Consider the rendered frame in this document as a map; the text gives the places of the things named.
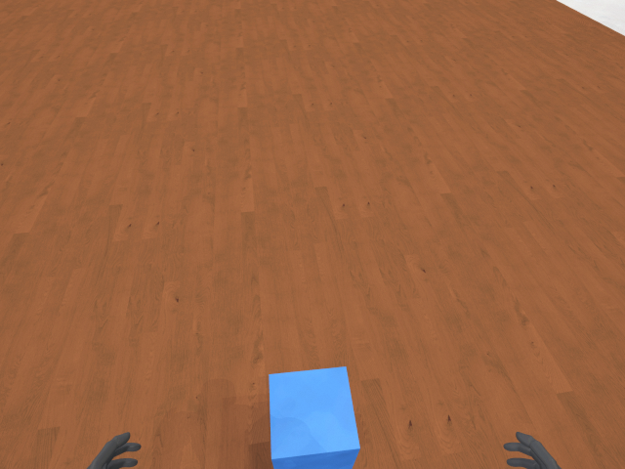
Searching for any carton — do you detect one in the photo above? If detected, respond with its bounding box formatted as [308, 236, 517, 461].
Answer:
[269, 366, 360, 469]

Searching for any robot right hand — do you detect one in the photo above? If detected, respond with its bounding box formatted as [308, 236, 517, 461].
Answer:
[503, 432, 562, 469]

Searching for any robot left hand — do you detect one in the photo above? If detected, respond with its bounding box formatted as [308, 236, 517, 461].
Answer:
[87, 432, 141, 469]

